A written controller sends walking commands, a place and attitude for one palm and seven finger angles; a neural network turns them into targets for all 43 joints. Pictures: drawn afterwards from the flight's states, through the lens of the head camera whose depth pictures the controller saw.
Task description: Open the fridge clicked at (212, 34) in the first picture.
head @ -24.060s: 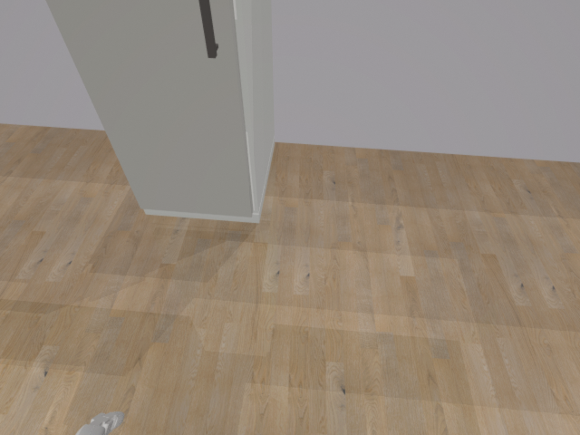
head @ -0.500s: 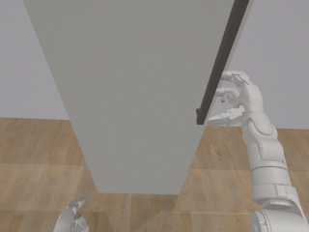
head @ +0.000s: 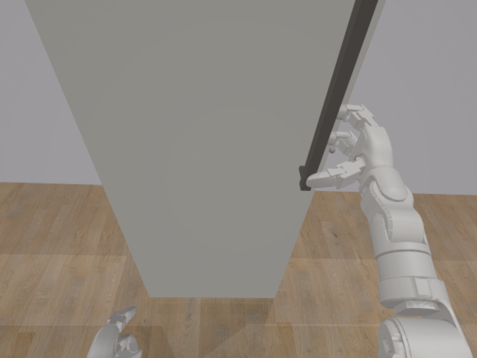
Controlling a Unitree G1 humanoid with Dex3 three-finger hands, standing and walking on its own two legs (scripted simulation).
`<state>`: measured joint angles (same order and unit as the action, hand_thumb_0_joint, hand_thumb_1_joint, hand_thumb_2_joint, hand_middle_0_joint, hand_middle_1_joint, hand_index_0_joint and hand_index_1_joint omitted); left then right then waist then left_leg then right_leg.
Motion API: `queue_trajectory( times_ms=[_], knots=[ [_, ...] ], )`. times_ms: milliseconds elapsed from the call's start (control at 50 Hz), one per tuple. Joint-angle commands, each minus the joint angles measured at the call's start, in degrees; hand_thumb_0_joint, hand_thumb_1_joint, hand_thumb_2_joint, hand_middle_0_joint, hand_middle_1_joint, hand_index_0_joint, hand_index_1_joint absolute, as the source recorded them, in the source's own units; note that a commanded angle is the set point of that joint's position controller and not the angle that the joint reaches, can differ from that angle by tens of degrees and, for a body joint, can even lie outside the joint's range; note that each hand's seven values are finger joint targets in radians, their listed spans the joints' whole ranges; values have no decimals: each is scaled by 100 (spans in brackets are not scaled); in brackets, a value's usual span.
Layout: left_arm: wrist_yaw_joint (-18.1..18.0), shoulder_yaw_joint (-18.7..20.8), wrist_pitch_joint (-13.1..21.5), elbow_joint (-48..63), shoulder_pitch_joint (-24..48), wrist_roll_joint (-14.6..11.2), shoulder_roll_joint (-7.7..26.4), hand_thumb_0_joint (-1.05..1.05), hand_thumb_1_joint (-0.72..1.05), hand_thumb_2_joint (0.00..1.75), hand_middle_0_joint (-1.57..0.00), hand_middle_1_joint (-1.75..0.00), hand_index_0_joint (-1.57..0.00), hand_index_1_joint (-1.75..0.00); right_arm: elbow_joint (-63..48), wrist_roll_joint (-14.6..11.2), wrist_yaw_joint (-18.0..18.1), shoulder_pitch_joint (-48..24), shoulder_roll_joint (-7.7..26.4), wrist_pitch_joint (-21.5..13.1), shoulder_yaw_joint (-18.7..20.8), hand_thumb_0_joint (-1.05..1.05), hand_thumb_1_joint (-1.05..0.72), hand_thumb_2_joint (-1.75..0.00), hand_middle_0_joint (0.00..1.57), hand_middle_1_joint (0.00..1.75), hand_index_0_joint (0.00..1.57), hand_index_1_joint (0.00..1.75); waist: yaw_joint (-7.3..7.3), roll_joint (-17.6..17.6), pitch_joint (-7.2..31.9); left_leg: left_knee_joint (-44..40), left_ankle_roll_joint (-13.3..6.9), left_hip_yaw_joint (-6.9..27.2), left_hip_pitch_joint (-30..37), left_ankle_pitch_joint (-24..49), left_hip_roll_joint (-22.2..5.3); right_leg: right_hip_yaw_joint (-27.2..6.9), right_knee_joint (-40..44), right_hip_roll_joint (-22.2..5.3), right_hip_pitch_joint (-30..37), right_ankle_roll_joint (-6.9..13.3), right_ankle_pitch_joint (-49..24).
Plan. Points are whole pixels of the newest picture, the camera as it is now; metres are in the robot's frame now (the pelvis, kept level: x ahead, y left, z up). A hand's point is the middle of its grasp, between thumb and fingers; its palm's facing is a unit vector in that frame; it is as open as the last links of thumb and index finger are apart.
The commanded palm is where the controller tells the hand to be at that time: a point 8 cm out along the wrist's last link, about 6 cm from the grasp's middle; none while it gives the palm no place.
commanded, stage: slide the fingers in behind the handle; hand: right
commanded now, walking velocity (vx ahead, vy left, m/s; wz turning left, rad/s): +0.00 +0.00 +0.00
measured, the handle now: (326, 104) +0.47 -0.11 +0.22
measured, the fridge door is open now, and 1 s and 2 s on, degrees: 0 0 0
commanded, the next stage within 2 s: grip the handle and tug to test in 0.84 s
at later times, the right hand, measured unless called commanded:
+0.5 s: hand (321, 149) +0.40 -0.10 +0.18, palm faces -0.06 +1.00 +0.00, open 14.1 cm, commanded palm +0.38 -0.15 +0.18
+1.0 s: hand (318, 148) +0.40 -0.10 +0.18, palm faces -0.05 +1.00 -0.02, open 14.2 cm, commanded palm +0.38 -0.14 +0.18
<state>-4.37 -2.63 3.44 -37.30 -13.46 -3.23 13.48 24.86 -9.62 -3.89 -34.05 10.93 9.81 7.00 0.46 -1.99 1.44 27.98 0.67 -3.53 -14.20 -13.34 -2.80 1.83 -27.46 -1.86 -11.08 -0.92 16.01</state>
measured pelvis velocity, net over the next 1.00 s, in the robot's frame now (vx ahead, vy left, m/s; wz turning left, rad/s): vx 0.01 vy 0.00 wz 0.00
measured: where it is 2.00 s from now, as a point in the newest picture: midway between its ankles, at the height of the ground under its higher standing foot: outside the picture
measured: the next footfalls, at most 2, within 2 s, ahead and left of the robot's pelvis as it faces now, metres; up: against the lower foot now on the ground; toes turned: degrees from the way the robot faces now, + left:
none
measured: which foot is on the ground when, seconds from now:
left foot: down 0.00-1.00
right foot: down 0.00-1.00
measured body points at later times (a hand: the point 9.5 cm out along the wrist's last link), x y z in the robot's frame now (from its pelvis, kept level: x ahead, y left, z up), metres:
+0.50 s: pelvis +0.01 +0.00 +0.00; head +0.00 +0.01 +0.45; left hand +0.16 +0.24 -0.10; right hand +0.40 -0.16 +0.18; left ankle +0.02 +0.13 -0.74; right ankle -0.02 -0.13 -0.74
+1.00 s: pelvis +0.01 +0.00 +0.00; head +0.00 +0.01 +0.45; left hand +0.17 +0.23 -0.10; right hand +0.40 -0.15 +0.19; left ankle +0.02 +0.13 -0.74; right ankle -0.02 -0.13 -0.74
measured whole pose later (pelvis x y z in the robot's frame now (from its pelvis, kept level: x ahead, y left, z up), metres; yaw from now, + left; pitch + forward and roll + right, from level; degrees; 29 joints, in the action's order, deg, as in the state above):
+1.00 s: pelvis +0.01 +0.00 +0.00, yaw +0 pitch -1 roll +0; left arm -4.1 -2.6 0.5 -36.6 -11.8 -2.3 12.8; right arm 18.7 -8.3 -0.6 -32.0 7.8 14.1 3.7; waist 0.7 -2.0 1.5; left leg 26.2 0.8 -3.4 -12.2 -13.3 -2.6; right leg 2.0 -25.8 -1.9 -9.1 -0.9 16.1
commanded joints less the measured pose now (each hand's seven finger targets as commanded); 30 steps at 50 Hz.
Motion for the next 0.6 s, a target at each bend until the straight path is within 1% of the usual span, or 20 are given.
queue_trajectory(
  times_ms=[0,20,40,80,120,160,200,220,240,260,320,380,420,440,460,480,500,540,560,580],
  knots=[
    [-24,231,291,840,566,0,633,0,90,90,-20,-30,-20,-30,-1356,-76,-57,-2831,503,-372,42,0,50,-30,30,120,30,120,-141,347,1585,-285,-188,8,534,1376,283,-47,286,191,439,253,-1343],
    [-25,240,262,832,555,12,672,0,90,90,-20,-30,-20,-30,-1267,-64,-35,-2699,677,-356,181,0,50,-30,30,120,30,120,-93,465,1588,-294,-184,5,599,1374,285,-46,297,176,408,252,-1383],
    [-24,224,249,858,578,2,644,0,90,90,-20,-30,-20,-30,-1351,-71,-36,-2799,553,-350,69,0,50,-30,30,120,30,120,-127,395,1589,-293,-174,15,613,1406,268,-25,301,193,377,257,-1367],
    [-30,215,234,827,570,7,638,0,90,90,-20,-30,-20,-30,-1144,-79,22,-2809,651,-307,214,0,50,-30,30,120,30,120,-103,450,1457,-328,-168,25,570,1282,279,-24,329,196,277,248,-1233],
    [-31,227,186,859,567,34,668,0,90,90,-20,-30,-20,-30,-1209,-46,97,-2675,1008,-335,508,0,50,-30,30,120,30,120,8,505,1621,-330,-169,51,784,1365,270,-10,349,194,271,258,-1350],
    [-24,207,177,904,609,19,592,0,90,90,-20,-30,-20,-30,-1408,-6,124,-2865,699,-380,228,0,50,-30,30,120,30,120,-60,217,1656,-293,-181,49,756,1509,260,24,338,192,364,246,-1468],
    [-13,224,179,873,525,37,612,0,90,90,-20,-30,-20,-30,-1333,-14,163,-2825,767,-398,335,0,50,-30,30,120,30,120,-63,438,1670,-294,-178,39,810,1631,281,13,340,189,344,245,-1531],
    [-16,251,154,901,533,39,644,0,90,90,-20,-30,-20,-30,-1231,-17,172,-2521,936,-398,514,0,50,-30,30,120,30,120,19,638,1715,-301,-168,42,919,1660,286,30,341,168,318,259,-1581],
    [-4,238,155,948,562,32,621,0,90,90,-20,-30,-20,-30,-1445,-33,138,-2595,747,-418,338,0,50,-30,30,120,30,120,-20,475,1807,-289,-163,61,960,1788,262,69,350,175,372,262,-1645],
    [5,243,167,953,575,30,599,0,90,90,-20,-30,-20,-30,-1580,-21,126,-2629,738,-435,329,0,50,-30,30,120,30,120,-9,278,1827,-266,-181,59,961,1887,264,75,328,183,419,247,-1722],
    [32,261,137,957,550,30,626,0,90,90,-20,-30,-20,-30,-1545,-36,101,-2249,656,-358,311,0,50,-30,30,120,30,120,14,472,1740,-283,-176,26,1001,2010,286,91,327,177,402,246,-1820],
    [47,271,131,986,591,19,599,0,90,90,-20,-30,-20,-30,-1918,-23,78,-2332,449,-262,91,0,50,-30,30,120,30,120,-37,337,1764,-264,-179,8,928,2087,299,86,322,172,517,238,-1896],
    [46,280,111,983,631,28,622,0,90,90,-20,-30,-20,-30,-1993,-32,112,-2149,593,-209,222,0,50,-30,30,120,30,120,13,427,1763,-305,-177,7,999,2028,297,87,330,181,506,238,-1876],
    [46,266,114,1023,679,25,594,0,90,90,-20,-30,-20,-30,-2201,-29,117,-2261,472,-194,92,0,50,-30,30,120,30,120,-18,285,1758,-293,-173,25,961,2038,287,95,332,188,538,245,-1865],
    [44,252,111,1006,701,22,571,0,90,90,-20,-30,-20,-30,-2164,-40,122,-2233,335,-152,-8,0,50,-30,30,120,30,120,-37,361,1661,-301,-170,-8,900,1965,298,75,342,186,521,239,-1813],
    [34,255,91,969,683,25,583,0,90,90,-20,-30,-20,-30,-2070,-19,159,-2260,434,-115,70,0,50,-30,30,120,30,120,-40,342,1607,-328,-174,1,853,1863,309,75,345,188,503,232,-1731],
    [30,240,83,979,697,37,578,0,90,90,-20,-30,-20,-30,-2040,-20,169,-2289,314,-87,-21,0,50,-30,30,120,30,120,-54,397,1523,-343,-171,-7,817,1812,310,63,363,198,477,240,-1678],
    [14,246,50,988,711,44,603,0,90,90,-20,-30,-20,-30,-2066,5,199,-2255,525,-84,129,0,50,-30,30,120,30,120,-19,418,1595,-362,-174,7,879,1747,305,55,393,183,491,242,-1661],
    [18,236,60,1007,744,43,567,0,90,90,-20,-30,-20,-30,-2135,-12,177,-2325,283,-84,-66,0,50,-30,30,120,30,120,-58,361,1571,-356,-174,13,849,1826,303,65,367,196,540,252,-1715],
    [18,243,59,983,701,53,575,0,90,90,-20,-30,-20,-30,-2159,3,195,-2338,406,-93,38,0,50,-30,30,120,30,120,-39,374,1666,-329,-186,-1,907,1905,307,46,361,195,557,235,-1791]
  ],
)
